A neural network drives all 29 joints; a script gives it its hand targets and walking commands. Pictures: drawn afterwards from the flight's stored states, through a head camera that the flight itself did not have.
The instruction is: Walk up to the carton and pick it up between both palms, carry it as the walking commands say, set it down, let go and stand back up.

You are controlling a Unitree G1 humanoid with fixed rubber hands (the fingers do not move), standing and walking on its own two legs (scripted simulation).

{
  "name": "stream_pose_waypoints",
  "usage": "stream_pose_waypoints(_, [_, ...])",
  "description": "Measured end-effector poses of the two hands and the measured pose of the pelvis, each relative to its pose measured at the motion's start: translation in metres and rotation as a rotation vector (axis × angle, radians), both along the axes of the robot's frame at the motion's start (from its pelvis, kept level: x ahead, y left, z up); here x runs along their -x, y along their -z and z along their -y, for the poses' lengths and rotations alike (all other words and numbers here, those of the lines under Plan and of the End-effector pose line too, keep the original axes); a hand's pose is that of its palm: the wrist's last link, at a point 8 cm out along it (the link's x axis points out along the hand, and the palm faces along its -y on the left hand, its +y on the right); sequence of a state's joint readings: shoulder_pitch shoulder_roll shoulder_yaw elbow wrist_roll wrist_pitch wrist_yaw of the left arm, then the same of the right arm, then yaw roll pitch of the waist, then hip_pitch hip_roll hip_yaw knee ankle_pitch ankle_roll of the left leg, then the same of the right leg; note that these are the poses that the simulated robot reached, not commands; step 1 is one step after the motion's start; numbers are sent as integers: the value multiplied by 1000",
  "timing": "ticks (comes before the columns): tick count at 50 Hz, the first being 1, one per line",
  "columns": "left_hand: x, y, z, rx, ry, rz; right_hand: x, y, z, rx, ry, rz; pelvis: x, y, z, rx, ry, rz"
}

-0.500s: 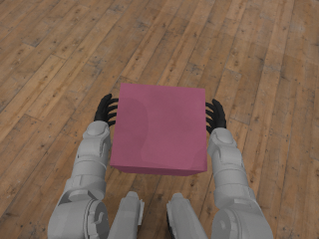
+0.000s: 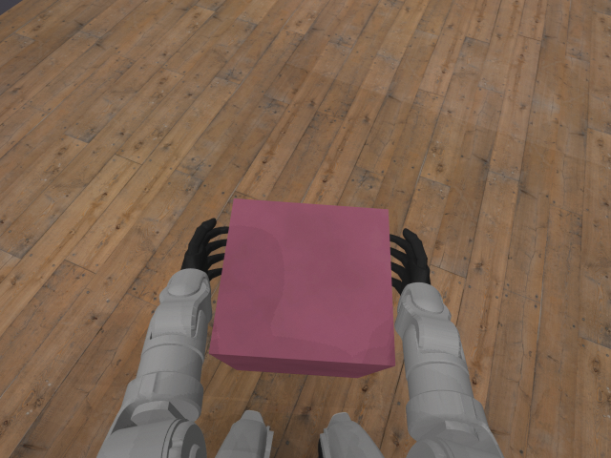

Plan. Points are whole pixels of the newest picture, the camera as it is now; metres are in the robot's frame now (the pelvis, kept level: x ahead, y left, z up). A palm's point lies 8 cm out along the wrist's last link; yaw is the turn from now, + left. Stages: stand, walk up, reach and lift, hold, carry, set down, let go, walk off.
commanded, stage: reach and lift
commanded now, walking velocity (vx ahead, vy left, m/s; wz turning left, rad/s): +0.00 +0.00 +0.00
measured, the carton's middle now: (303, 299) +0.35 +0.00 -0.11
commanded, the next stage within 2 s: none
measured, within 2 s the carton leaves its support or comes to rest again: neither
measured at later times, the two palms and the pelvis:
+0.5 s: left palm (186, 262) +0.35 +0.15 +0.03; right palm (437, 275) +0.34 -0.15 +0.04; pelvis +0.02 +0.00 +0.05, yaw +0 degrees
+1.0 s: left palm (171, 252) +0.34 +0.14 +0.10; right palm (465, 265) +0.32 -0.16 +0.10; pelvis +0.03 +0.01 +0.07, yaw +0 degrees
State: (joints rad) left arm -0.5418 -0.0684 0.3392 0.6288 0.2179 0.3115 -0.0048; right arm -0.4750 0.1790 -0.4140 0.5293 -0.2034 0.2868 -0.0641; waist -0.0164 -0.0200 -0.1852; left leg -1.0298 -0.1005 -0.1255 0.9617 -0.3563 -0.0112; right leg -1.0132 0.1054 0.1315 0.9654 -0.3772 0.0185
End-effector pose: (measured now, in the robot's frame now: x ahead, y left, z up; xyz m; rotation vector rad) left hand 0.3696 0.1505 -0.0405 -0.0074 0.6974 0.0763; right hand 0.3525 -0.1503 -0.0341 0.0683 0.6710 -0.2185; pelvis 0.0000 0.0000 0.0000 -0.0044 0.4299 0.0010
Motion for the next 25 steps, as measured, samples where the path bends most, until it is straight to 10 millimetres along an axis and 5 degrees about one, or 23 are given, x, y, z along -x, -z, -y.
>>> stream_pose_waypoints(25, [16,-73,4,-15,5,3,14,-73,5,30,-28,0,-17,-51,-2,-2,0,204])
